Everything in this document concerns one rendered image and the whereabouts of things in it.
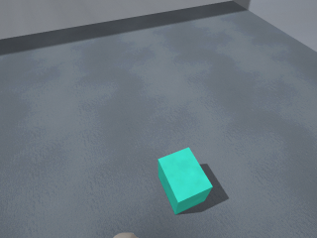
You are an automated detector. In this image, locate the carton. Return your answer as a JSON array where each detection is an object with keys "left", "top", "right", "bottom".
[{"left": 158, "top": 147, "right": 213, "bottom": 215}]

